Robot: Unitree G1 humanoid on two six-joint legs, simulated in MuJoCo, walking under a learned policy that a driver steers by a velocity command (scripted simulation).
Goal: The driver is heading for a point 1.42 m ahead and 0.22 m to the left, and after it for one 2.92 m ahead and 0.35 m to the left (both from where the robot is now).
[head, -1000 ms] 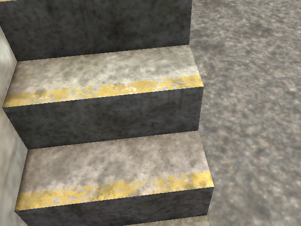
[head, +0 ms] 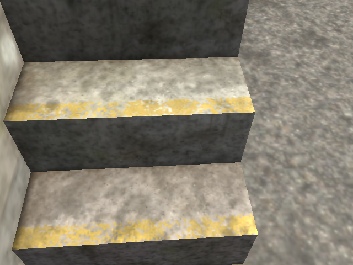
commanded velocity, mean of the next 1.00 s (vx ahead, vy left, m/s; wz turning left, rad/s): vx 0.49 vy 0.00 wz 0.00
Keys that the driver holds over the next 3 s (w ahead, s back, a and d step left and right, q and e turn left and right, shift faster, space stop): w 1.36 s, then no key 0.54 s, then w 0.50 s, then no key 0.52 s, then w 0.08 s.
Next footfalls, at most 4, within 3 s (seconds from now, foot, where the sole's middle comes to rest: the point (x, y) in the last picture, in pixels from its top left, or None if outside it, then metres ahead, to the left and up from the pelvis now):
none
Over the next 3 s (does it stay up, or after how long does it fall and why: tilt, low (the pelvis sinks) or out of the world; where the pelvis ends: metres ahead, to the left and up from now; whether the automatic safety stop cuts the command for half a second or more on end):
stays up -0.04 0.03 0.01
